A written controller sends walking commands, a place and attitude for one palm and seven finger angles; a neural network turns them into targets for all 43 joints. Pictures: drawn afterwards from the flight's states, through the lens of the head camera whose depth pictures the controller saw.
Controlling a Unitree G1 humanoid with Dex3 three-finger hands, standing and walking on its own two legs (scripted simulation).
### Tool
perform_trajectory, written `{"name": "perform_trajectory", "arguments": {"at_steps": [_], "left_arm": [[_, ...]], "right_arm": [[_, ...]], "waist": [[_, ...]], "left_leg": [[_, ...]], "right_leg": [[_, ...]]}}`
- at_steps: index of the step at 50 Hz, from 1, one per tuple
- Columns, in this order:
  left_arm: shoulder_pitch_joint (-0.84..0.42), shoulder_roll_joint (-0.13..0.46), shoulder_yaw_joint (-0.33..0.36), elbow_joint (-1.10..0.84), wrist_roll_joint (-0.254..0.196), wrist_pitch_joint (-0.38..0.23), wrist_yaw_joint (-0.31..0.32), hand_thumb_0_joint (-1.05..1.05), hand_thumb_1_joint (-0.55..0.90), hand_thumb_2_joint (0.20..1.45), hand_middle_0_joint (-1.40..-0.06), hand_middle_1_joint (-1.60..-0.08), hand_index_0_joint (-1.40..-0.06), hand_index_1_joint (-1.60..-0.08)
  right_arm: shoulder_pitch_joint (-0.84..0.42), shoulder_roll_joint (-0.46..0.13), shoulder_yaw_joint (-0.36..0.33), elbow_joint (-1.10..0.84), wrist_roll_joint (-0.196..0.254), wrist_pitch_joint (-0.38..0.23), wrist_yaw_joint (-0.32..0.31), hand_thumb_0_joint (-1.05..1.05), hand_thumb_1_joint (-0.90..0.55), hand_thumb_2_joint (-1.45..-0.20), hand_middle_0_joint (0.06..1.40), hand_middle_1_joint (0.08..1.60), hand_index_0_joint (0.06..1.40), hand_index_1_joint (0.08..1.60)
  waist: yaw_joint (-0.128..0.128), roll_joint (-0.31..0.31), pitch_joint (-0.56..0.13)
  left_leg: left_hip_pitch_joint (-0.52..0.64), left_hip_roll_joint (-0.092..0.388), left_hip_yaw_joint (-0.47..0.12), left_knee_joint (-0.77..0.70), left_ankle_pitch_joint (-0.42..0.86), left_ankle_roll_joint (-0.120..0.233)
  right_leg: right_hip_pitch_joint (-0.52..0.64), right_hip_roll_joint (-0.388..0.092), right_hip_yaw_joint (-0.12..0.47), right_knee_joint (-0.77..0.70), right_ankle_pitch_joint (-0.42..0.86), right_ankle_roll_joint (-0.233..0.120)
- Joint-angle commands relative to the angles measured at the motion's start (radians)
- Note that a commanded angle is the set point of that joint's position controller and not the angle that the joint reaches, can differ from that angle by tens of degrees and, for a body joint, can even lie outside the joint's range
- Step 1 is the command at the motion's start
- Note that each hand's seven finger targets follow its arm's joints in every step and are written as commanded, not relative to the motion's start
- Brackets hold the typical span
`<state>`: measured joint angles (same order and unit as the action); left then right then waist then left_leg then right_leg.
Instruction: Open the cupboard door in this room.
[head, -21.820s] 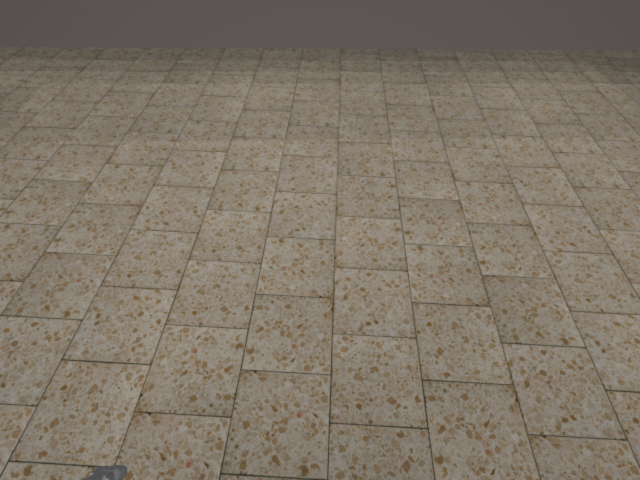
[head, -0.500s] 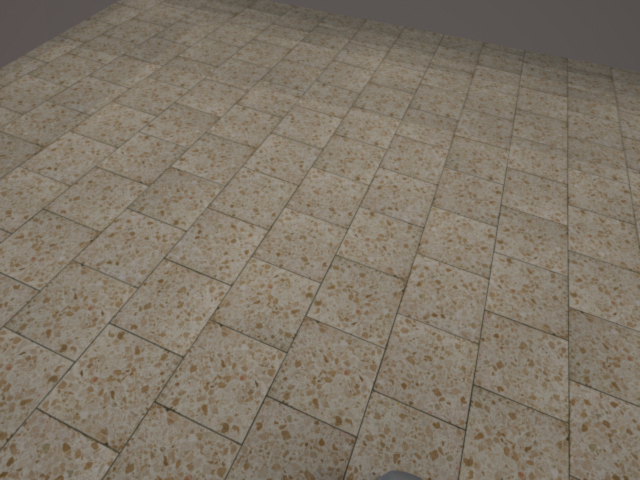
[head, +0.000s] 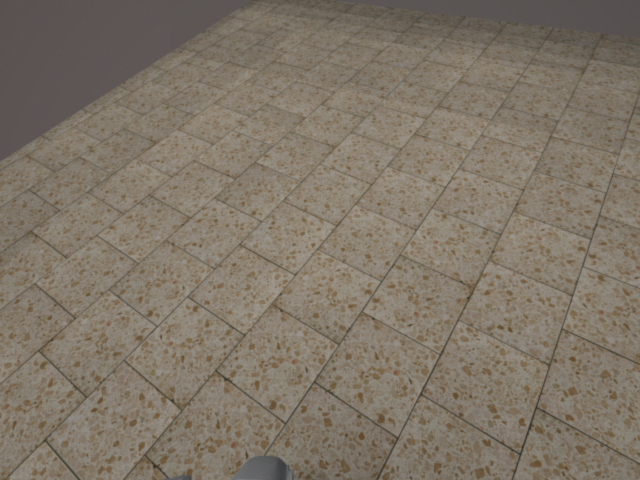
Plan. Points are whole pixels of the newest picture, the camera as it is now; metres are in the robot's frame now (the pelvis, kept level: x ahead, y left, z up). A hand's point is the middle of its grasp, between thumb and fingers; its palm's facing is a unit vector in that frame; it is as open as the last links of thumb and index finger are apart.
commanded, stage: turn or walk to find it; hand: left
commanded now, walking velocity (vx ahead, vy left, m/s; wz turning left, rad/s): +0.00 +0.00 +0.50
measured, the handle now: out of the picture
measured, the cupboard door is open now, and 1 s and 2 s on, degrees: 0 0 0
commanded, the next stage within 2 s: none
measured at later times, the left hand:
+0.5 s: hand out of the picture -0.04 +0.28 -0.17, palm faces +0.30 -0.92 -0.25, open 7.4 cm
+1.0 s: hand out of the picture -0.05 +0.21 -0.16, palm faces +0.48 -0.84 -0.26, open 7.3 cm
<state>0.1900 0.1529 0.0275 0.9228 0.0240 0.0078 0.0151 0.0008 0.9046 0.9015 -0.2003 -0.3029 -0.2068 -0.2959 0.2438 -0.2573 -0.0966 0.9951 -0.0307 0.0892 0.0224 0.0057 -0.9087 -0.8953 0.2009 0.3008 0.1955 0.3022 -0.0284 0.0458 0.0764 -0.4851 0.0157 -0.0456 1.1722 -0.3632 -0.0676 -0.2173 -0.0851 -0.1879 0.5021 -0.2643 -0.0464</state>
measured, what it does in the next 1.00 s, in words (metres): steps on the spot, turning left: left foot, then right foot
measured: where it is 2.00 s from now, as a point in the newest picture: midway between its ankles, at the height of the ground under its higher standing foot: outside the picture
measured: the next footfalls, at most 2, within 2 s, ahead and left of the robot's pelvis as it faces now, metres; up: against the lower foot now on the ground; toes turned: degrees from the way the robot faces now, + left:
left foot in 0.28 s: -0.01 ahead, +0.15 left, +0.00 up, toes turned +14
right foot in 0.74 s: +0.05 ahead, -0.07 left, +0.00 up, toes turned +18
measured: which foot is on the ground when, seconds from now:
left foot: up 0.00-0.26, down 0.28-0.74, up 0.76-1.00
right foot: down 0.00-0.28, up 0.30-0.72, down 0.74-1.00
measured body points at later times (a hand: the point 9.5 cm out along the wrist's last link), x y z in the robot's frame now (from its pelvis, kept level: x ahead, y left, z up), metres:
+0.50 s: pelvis -0.03 +0.05 +0.00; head -0.01 +0.08 +0.45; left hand -0.05 +0.33 -0.15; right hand +0.13 -0.16 -0.13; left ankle -0.05 +0.14 -0.74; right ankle +0.00 -0.10 -0.67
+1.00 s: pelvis -0.02 +0.01 +0.00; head +0.03 +0.00 +0.44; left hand -0.08 +0.25 -0.14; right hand +0.14 -0.20 -0.16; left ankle -0.13 +0.13 -0.66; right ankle +0.01 -0.09 -0.74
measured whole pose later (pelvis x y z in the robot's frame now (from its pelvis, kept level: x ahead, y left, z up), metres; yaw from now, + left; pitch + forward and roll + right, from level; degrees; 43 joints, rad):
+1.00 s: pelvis -0.02 +0.01 +0.00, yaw +31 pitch +0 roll +2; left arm 0.20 0.17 0.03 0.92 0.03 0.01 0.01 0.00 0.90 0.90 -0.20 -0.30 -0.21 -0.30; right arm 0.21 -0.25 -0.09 0.99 -0.03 0.09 0.02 0.01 -0.91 -0.90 0.20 0.30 0.20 0.30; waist -0.02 0.03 0.09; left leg -0.46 0.02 -0.03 1.08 -0.42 -0.07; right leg -0.21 -0.10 -0.19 0.51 -0.30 -0.02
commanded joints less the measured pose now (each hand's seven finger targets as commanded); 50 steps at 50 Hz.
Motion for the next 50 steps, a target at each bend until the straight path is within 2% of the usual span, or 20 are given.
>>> {"name": "perform_trajectory", "arguments": {"at_steps": [1,8,10,12,13,14,15,16,19,21,29,32,34,35,36,37,39,41,43,50], "left_arm": [[0.06,0.225,0.064,-0.047,0.0,-0.02,0.019,0.0,0.9,0.9,-0.2,-0.3,-0.2,-0.3],[0.102,0.271,0.077,-0.012,0.008,-0.008,0.012,0.0,0.9,0.9,-0.2,-0.3,-0.2,-0.3],[0.08,0.279,0.08,-0.007,0.006,-0.004,0.011,0.0,0.9,0.9,-0.2,-0.3,-0.2,-0.3],[0.062,0.266,0.082,-0.009,-0.006,0.005,0.007,0.0,0.9,0.9,-0.2,-0.3,-0.2,-0.3],[0.077,0.221,0.075,-0.029,-0.013,0.014,0.002,0.0,0.9,0.9,-0.2,-0.3,-0.2,-0.3],[0.018,0.167,0.05,-0.068,-0.01,0.018,-0.005,0.0,0.9,0.9,-0.2,-0.3,-0.2,-0.3],[-0.042,0.182,0.047,-0.082,-0.003,0.033,0.001,0.0,0.9,0.9,-0.2,-0.3,-0.2,-0.3],[-0.078,0.178,0.054,-0.072,-0.006,0.038,0.003,0.0,0.9,0.9,-0.2,-0.3,-0.2,-0.3],[-0.001,0.192,0.06,-0.022,-0.006,0.031,-0.014,0.0,0.9,0.9,-0.2,-0.3,-0.2,-0.3],[0.009,0.191,0.056,-0.018,-0.006,0.03,-0.012,0.0,0.9,0.9,-0.2,-0.3,-0.2,-0.3],[-0.071,0.169,0.045,-0.073,-0.012,0.021,-0.003,0.0,0.9,0.9,-0.2,-0.3,-0.2,-0.3],[-0.034,0.159,0.043,-0.072,-0.019,0.013,0.001,0.0,0.9,0.9,-0.2,-0.3,-0.2,-0.3],[0.029,0.175,0.045,-0.058,-0.019,0.003,0.003,0.0,0.9,0.9,-0.2,-0.3,-0.2,-0.3],[0.079,0.196,0.052,-0.049,-0.016,-0.007,0.006,0.0,0.9,0.9,-0.2,-0.3,-0.2,-0.3],[0.103,0.271,0.066,-0.048,-0.002,-0.017,0.015,0.0,0.9,0.9,-0.2,-0.3,-0.2,-0.3],[0.1,0.319,0.073,-0.059,0.003,-0.017,0.016,0.0,0.9,0.9,-0.2,-0.3,-0.2,-0.3],[0.018,0.27,0.076,-0.084,-0.009,-0.012,0.025,0.0,0.9,0.9,-0.2,-0.3,-0.2,-0.3],[-0.057,0.211,0.056,-0.1,-0.007,-0.016,0.019,0.0,0.9,0.9,-0.2,-0.3,-0.2,-0.3],[-0.029,0.199,0.051,-0.094,-0.005,-0.024,0.018,0.0,0.9,0.9,-0.2,-0.3,-0.2,-0.3],[0.084,0.254,0.07,-0.045,0.005,-0.017,0.016,0.0,0.9,0.9,-0.2,-0.3,-0.2,-0.3]], "right_arm": [[-0.07,-0.048,0.0,-0.078,0.008,-0.026,-0.004,0.0,-0.9,-0.9,0.2,0.3,0.2,0.3],[-0.129,-0.036,0.023,-0.099,0.022,-0.047,-0.007,0.0,-0.9,-0.9,0.2,0.3,0.2,0.3],[-0.09,-0.036,0.025,-0.095,0.024,-0.055,-0.01,0.0,-0.9,-0.9,0.2,0.3,0.2,0.3],[-0.028,-0.069,0.017,-0.083,0.02,-0.069,-0.009,0.0,-0.9,-0.9,0.2,0.3,0.2,0.3],[0.0,-0.156,-0.002,-0.085,0.015,-0.079,-0.01,0.0,-0.9,-0.9,0.2,0.3,0.2,0.3],[0.027,-0.237,-0.02,-0.087,0.012,-0.073,-0.015,0.0,-0.9,-0.9,0.2,0.3,0.2,0.3],[0.057,-0.24,-0.02,-0.068,0.011,-0.072,-0.025,0.0,-0.9,-0.9,0.2,0.3,0.2,0.3],[0.017,-0.225,-0.017,-0.07,0.008,-0.069,-0.036,0.0,-0.9,-0.9,0.2,0.3,0.2,0.3],[-0.111,-0.16,0.007,-0.11,0.011,-0.079,-0.039,0.0,-0.9,-0.9,0.2,0.3,0.2,0.3],[-0.098,-0.162,0.006,-0.11,0.014,-0.082,-0.038,0.0,-0.9,-0.9,0.2,0.3,0.2,0.3],[-0.036,-0.162,-0.012,-0.104,0.007,-0.072,-0.033,0.0,-0.9,-0.9,0.2,0.3,0.2,0.3],[-0.06,-0.163,-0.018,-0.116,0.004,-0.066,-0.032,0.0,-0.9,-0.9,0.2,0.3,0.2,0.3],[-0.076,-0.152,-0.019,-0.122,0.011,-0.063,-0.031,0.0,-0.9,-0.9,0.2,0.3,0.2,0.3],[-0.081,-0.13,-0.017,-0.127,0.016,-0.065,-0.028,0.0,-0.9,-0.9,0.2,0.3,0.2,0.3],[-0.059,-0.071,-0.01,-0.139,0.025,-0.069,-0.021,0.0,-0.9,-0.9,0.2,0.3,0.2,0.3],[-0.077,-0.052,-0.007,-0.165,0.02,-0.068,-0.02,0.0,-0.9,-0.9,0.2,0.3,0.2,0.3],[-0.076,-0.09,-0.023,-0.138,0.011,-0.04,-0.022,0.0,-0.9,-0.9,0.2,0.3,0.2,0.3],[-0.04,-0.069,-0.015,-0.096,0.005,-0.034,-0.007,0.0,-0.9,-0.9,0.2,0.3,0.2,0.3],[-0.026,-0.06,-0.008,-0.085,0.007,-0.033,-0.003,0.0,-0.9,-0.9,0.2,0.3,0.2,0.3],[-0.139,-0.037,0.016,-0.103,0.016,-0.041,-0.004,0.0,-0.9,-0.9,0.2,0.3,0.2,0.3]], "waist": [[0.058,-0.2,-0.048],[0.087,-0.247,-0.104],[0.06,-0.244,-0.125],[0.012,-0.164,-0.15],[-0.006,0.061,-0.168],[-0.031,0.264,-0.115],[-0.055,0.219,-0.115],[-0.042,0.23,-0.072],[0.031,0.11,-0.056],[0.028,0.081,-0.082],[-0.008,0.11,-0.099],[0.009,0.131,-0.119],[0.044,0.098,-0.131],[0.069,0.031,-0.154],[0.073,-0.185,-0.174],[0.081,-0.32,-0.13],[0.047,-0.247,-0.064],[0.005,-0.16,-0.031],[0.014,-0.214,-0.055],[0.075,-0.219,-0.073]], "left_leg": [[-0.05,0.032,0.032,-0.104,-0.051,-0.013],[0.074,0.019,0.112,-0.382,-0.122,0.014],[0.142,0.014,0.136,-0.513,-0.069,0.022],[0.339,0.027,0.125,-0.751,0.132,0.042],[0.477,0.184,-0.105,-0.84,0.255,0.107],[0.485,0.372,-0.314,-0.878,0.495,0.2],[0.425,0.391,-0.335,-0.88,0.504,0.247],[0.366,0.351,-0.307,-0.882,0.447,0.246],[0.332,0.232,-0.175,-0.863,0.424,0.214],[0.358,0.212,-0.159,-0.856,0.459,0.215],[0.387,0.206,-0.273,-0.811,0.506,0.244],[0.317,0.182,-0.305,-0.767,0.56,0.232],[0.231,0.141,-0.305,-0.711,0.511,0.195],[0.16,0.096,-0.275,-0.649,0.4,0.152],[-0.016,-0.011,-0.149,-0.486,0.137,0.085],[-0.106,-0.104,-0.027,-0.278,-0.219,0.042],[-0.088,-0.035,-0.076,-0.005,-0.178,0.047],[-0.086,-0.006,-0.041,0.07,-0.051,0.027],[-0.086,0.001,-0.015,0.063,-0.014,0.01],[-0.014,0.019,0.073,-0.247,-0.1,-0.006]], "right_leg": [[0.107,-0.273,0.18,-0.2,0.226,-0.076],[0.147,-0.307,0.14,-0.129,0.367,-0.1],[0.139,-0.309,0.105,-0.075,0.372,-0.077],[0.013,-0.275,0.032,0.062,0.269,0.002],[-0.18,-0.172,-0.021,0.245,0.039,0.071],[-0.369,-0.067,-0.002,0.43,-0.359,0.122],[-0.378,-0.063,0.096,0.53,-0.364,0.118],[-0.386,-0.058,0.137,0.586,-0.317,0.119],[-0.351,-0.042,0.151,0.618,-0.146,0.127],[-0.337,-0.031,0.157,0.603,-0.122,0.136],[-0.28,0.017,0.164,0.376,-0.183,0.138],[-0.14,0.052,0.144,0.204,-0.163,0.125],[0.009,0.062,0.132,0.012,-0.016,0.118],[0.126,0.018,0.158,-0.127,0.078,0.111],[0.27,-0.191,0.353,-0.194,0.12,0.048],[0.218,-0.387,0.518,-0.21,0.248,-0.071],[0.032,-0.365,0.471,-0.235,0.13,-0.112],[0.014,-0.253,0.283,-0.192,0.181,-0.068],[0.059,-0.233,0.218,-0.175,0.29,-0.059],[0.161,-0.269,0.148,-0.117,0.475,-0.085]]}}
